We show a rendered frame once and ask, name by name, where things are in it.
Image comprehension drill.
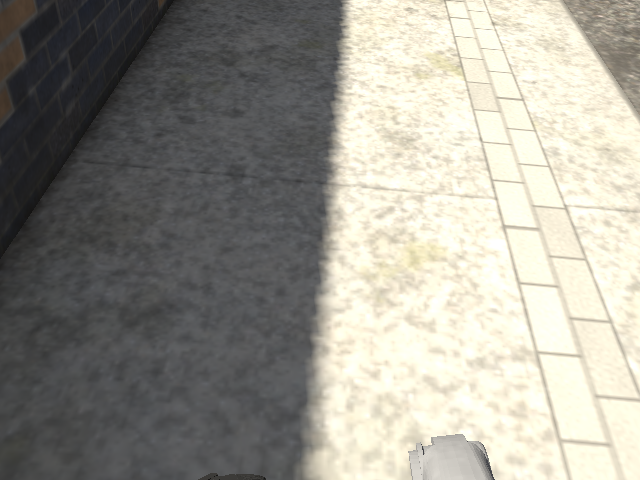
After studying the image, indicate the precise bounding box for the robot right thigh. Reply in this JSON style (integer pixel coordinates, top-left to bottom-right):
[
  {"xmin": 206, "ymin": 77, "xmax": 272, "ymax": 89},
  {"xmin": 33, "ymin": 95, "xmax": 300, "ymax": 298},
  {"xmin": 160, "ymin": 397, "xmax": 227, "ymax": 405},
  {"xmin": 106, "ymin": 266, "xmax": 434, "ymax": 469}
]
[{"xmin": 408, "ymin": 434, "xmax": 495, "ymax": 480}]

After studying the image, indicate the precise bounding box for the right robot shin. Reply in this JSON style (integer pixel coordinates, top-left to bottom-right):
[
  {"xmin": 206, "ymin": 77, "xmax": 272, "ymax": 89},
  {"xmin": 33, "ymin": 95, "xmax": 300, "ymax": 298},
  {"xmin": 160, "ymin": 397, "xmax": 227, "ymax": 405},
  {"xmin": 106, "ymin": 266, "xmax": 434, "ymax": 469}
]
[{"xmin": 467, "ymin": 441, "xmax": 492, "ymax": 471}]

